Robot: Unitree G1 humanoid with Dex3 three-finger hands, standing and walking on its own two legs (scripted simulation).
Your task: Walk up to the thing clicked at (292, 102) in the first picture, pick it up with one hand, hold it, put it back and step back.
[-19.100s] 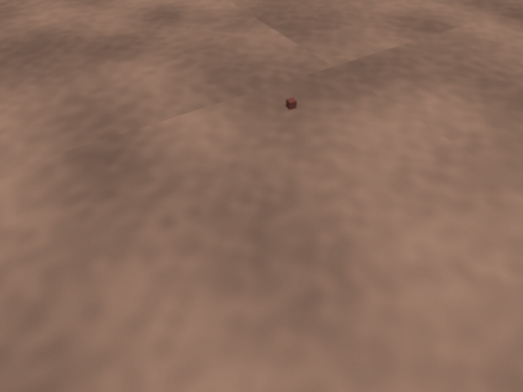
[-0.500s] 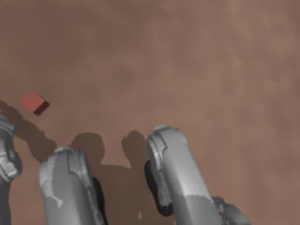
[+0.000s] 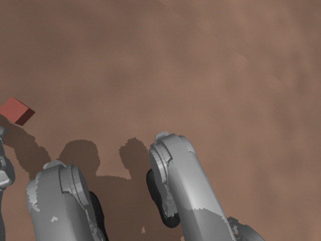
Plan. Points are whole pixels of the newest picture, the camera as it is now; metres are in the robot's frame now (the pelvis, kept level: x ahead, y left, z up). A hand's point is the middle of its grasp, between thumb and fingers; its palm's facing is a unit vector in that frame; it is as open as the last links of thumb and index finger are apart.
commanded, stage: rise first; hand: left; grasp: from above
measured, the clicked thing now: (17, 111) +0.49 +0.30 -0.29
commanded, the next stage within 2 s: approach in 1.12 s
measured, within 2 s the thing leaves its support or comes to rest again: neither
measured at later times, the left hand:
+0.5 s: hand out of the picture +0.46 +0.34 -0.19, palm faces -0.24 -0.33 -0.91, open 13.5 cm
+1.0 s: hand out of the picture +0.46 +0.33 -0.18, palm faces -0.25 -0.33 -0.91, open 13.8 cm
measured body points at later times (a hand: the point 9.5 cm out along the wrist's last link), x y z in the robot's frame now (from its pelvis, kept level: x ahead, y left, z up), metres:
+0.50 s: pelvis +0.00 +0.00 +0.00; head +0.26 +0.08 +0.36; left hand +0.47 +0.35 -0.13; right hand +0.02 -0.25 -0.09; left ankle +0.07 +0.13 -0.28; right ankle +0.10 -0.11 -0.28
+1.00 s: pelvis +0.00 +0.00 +0.00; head +0.26 +0.07 +0.36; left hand +0.47 +0.34 -0.13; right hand +0.01 -0.25 -0.08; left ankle +0.07 +0.13 -0.28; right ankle +0.10 -0.11 -0.28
